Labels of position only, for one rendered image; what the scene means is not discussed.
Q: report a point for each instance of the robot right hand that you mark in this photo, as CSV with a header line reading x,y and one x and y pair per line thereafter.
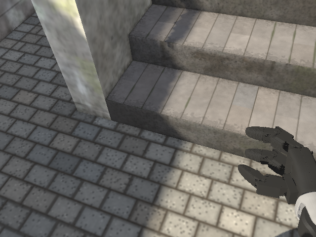
x,y
297,168

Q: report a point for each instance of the right robot forearm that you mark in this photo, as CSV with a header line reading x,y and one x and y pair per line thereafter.
x,y
305,211

